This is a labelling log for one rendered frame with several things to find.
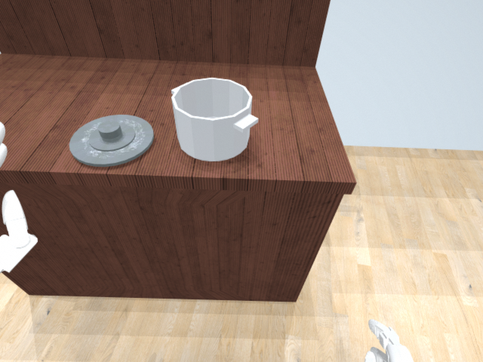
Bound robot right hand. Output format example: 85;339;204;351
365;319;414;362

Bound knob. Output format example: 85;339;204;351
98;121;122;139

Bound lid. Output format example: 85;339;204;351
69;115;154;167

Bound pot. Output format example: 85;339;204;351
171;78;258;161

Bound table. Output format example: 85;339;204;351
0;0;357;302

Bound robot left hand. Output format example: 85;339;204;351
0;122;38;274

